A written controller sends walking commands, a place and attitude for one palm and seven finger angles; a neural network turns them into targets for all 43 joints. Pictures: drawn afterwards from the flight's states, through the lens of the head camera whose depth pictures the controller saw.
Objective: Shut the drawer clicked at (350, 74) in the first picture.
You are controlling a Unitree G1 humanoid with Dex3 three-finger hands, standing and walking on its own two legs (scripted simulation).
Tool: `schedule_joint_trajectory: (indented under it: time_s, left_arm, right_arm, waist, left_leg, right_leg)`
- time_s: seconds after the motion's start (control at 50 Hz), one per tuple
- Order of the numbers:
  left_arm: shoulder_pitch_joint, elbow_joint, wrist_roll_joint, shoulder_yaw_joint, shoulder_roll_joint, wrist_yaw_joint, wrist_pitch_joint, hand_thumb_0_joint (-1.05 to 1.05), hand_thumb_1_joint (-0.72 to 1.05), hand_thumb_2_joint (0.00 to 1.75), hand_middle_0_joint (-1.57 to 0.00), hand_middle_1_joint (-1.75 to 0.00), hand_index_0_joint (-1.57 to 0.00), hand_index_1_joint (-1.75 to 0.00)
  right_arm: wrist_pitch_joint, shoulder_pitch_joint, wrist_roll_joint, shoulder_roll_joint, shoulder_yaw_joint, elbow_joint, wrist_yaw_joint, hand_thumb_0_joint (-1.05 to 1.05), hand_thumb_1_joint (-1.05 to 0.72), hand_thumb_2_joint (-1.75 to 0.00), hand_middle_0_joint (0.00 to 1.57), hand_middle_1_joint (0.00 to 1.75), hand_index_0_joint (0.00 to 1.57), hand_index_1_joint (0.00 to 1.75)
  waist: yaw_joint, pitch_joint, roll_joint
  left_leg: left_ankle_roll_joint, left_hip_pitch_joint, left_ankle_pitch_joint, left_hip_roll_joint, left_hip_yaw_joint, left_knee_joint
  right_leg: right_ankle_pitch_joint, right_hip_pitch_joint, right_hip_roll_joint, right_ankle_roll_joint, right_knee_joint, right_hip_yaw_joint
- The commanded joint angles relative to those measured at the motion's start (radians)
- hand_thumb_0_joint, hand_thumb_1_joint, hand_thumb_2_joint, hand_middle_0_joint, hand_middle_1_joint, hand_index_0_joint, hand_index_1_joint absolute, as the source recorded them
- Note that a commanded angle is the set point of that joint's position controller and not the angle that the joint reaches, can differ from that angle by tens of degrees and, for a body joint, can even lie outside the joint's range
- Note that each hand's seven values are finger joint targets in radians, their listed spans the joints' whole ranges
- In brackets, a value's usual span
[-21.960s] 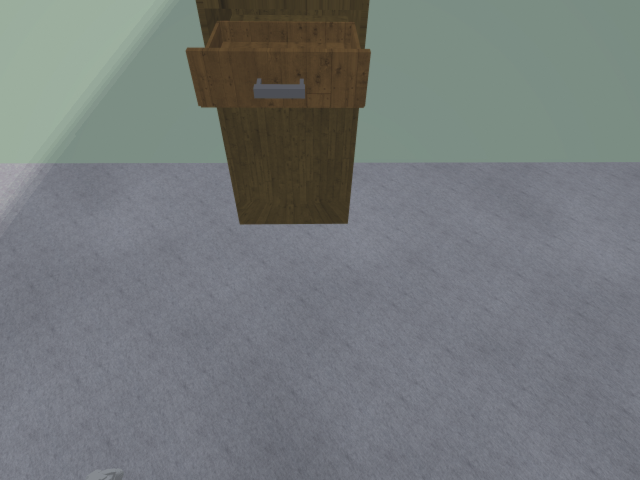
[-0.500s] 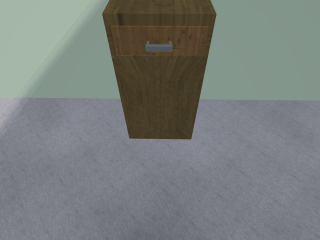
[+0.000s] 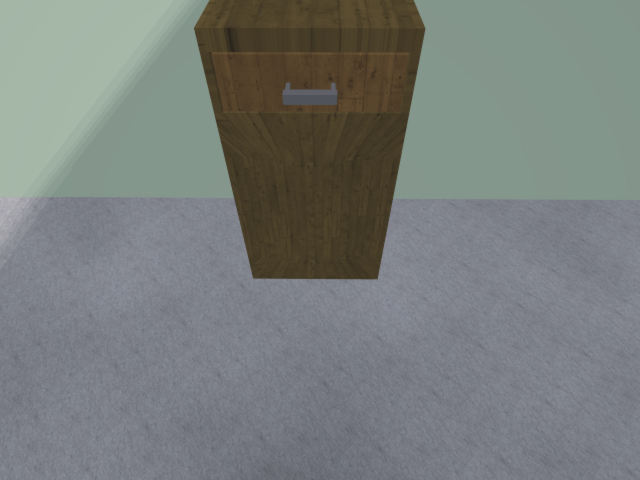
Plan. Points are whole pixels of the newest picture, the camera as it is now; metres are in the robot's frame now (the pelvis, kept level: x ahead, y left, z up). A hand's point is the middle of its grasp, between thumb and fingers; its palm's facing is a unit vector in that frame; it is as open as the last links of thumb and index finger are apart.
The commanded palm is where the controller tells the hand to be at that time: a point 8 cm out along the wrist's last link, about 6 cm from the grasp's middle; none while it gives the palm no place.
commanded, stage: look to check the result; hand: left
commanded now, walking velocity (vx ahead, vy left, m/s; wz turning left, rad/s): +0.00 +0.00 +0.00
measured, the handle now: (310, 92) +0.89 +0.07 +0.02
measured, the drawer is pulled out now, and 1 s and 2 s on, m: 0.00 0.00 0.00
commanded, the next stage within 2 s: stand and wait in 0.46 s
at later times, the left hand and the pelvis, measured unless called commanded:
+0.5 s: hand out of the picture +0.01 +0.16 -0.17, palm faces +0.04 -0.98 -0.20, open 7.4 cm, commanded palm none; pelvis +0.01 -0.01 +0.00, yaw +0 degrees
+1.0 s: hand out of the picture +0.03 +0.16 -0.17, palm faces +0.04 -0.97 -0.23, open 7.4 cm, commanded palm none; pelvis +0.02 -0.02 +0.00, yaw +0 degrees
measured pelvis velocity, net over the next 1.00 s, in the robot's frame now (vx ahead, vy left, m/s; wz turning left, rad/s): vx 0.02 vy -0.02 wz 0.00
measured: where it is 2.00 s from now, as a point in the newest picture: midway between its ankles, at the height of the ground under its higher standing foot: outside the picture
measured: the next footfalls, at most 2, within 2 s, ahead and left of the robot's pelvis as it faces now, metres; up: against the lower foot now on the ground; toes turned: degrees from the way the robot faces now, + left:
none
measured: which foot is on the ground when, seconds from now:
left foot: down 0.00-1.00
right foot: down 0.00-1.00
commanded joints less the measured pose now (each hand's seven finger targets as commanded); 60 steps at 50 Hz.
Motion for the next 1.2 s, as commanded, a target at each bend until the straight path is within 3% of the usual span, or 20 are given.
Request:
schedule_joint_trajectory:
  time_s: [0.0,0.1,0.5,0.72,0.84,0.92,1.1,1.18]
  left_arm:
    - [0.067,-0.018,-0.002,0.013,0.100,0.006,-0.008,0.00,0.90,0.90,-0.20,-0.30,-0.20,-0.30]
    - [0.061,-0.017,-0.002,0.015,0.104,0.006,-0.008,0.00,0.90,0.90,-0.20,-0.30,-0.20,-0.30]
    - [0.027,-0.025,-0.002,0.020,0.132,0.005,-0.012,0.00,0.90,0.90,-0.20,-0.30,-0.20,-0.30]
    - [0.020,-0.032,-0.001,0.026,0.157,0.007,-0.016,0.00,0.90,0.90,-0.20,-0.30,-0.20,-0.30]
    - [0.005,-0.030,-0.002,0.023,0.159,0.004,-0.013,0.00,0.90,0.90,-0.20,-0.30,-0.20,-0.30]
    - [0.002,-0.034,-0.001,0.026,0.173,0.004,-0.017,0.00,0.90,0.90,-0.20,-0.30,-0.20,-0.30]
    - [-0.019,-0.033,-0.002,0.026,0.176,0.001,-0.016,0.00,0.90,0.90,-0.20,-0.30,-0.20,-0.30]
    - [-0.025,-0.035,-0.001,0.028,0.187,0.000,-0.018,0.00,0.90,0.90,-0.20,-0.30,-0.20,-0.30]
  right_arm:
    - [-0.008,0.076,0.000,-0.080,-0.013,-0.009,0.000,0.00,-0.90,-0.90,0.20,0.30,0.20,0.30]
    - [-0.012,0.060,0.000,-0.089,-0.011,-0.005,-0.002,0.00,-0.90,-0.90,0.20,0.30,0.20,0.30]
    - [-0.011,0.025,0.000,-0.117,-0.011,-0.002,-0.002,0.00,-0.90,-0.90,0.20,0.30,0.20,0.30]
    - [-0.013,0.013,0.003,-0.139,-0.014,-0.010,-0.004,0.00,-0.90,-0.90,0.20,0.30,0.20,0.30]
    - [-0.009,0.001,0.000,-0.142,-0.013,-0.008,-0.002,0.00,-0.90,-0.90,0.20,0.30,0.20,0.30]
    - [-0.013,-0.002,0.002,-0.157,-0.014,-0.011,-0.004,0.00,-0.90,-0.90,0.20,0.30,0.20,0.30]
    - [-0.013,-0.017,-0.001,-0.169,-0.013,-0.009,-0.003,0.00,-0.90,-0.90,0.20,0.30,0.20,0.30]
    - [-0.017,-0.023,0.001,-0.178,-0.015,-0.011,-0.003,0.00,-0.90,-0.90,0.20,0.30,0.20,0.30]
  waist:
    - [-0.003,0.033,-0.010]
    - [0.000,0.025,0.009]
    - [0.000,0.032,-0.019]
    - [0.003,0.003,-0.025]
    - [0.000,0.032,-0.004]
    - [0.001,-0.005,-0.006]
    - [0.000,0.022,-0.011]
    - [0.001,0.003,-0.014]
  left_leg:
    - [0.024,0.013,0.067,0.085,-0.079,-0.069]
    - [0.024,0.022,0.091,0.091,-0.081,-0.073]
    - [0.013,0.037,0.117,0.094,-0.071,-0.072]
    - [0.011,0.052,0.150,0.097,-0.063,-0.061]
    - [0.009,0.053,0.115,0.098,-0.067,-0.069]
    - [0.009,0.065,0.150,0.103,-0.065,-0.065]
    - [0.009,0.061,0.117,0.107,-0.070,-0.087]
    - [0.010,0.068,0.146,0.109,-0.071,-0.085]
  right_leg:
    - [0.004,-0.059,-0.109,-0.029,-0.127,0.104]
    - [0.035,-0.043,-0.108,-0.027,-0.125,0.103]
    - [0.094,-0.013,-0.113,-0.022,-0.149,0.104]
    - [0.201,0.024,-0.117,-0.008,-0.146,0.102]
    - [0.117,-0.008,-0.116,-0.015,-0.168,0.113]
    - [0.196,0.023,-0.116,-0.010,-0.155,0.110]
    - [0.124,0.005,-0.112,-0.018,-0.172,0.115]
    - [0.181,0.024,-0.116,-0.016,-0.163,0.114]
